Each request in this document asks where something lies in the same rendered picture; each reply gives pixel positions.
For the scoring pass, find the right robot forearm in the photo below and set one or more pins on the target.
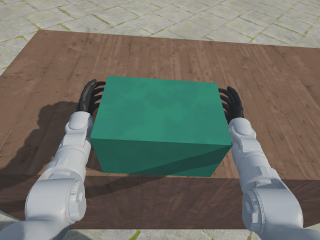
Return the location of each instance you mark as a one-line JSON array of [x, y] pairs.
[[250, 160]]

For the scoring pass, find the robot left upper arm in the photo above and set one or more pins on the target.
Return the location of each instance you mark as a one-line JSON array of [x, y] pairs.
[[52, 207]]

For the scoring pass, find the right robot hand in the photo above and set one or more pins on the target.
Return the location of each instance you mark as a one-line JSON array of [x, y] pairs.
[[233, 107]]

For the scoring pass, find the left robot forearm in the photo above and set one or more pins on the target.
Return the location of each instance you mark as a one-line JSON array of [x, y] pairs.
[[73, 152]]

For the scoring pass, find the left robot hand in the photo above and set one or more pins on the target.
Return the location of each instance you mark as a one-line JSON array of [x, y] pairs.
[[87, 99]]

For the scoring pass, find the pedestal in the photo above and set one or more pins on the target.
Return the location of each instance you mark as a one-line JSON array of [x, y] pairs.
[[279, 89]]

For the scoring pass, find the carton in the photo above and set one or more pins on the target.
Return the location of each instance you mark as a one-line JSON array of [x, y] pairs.
[[160, 127]]

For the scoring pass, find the robot right upper arm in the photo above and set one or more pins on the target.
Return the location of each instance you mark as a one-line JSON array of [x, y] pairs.
[[274, 214]]

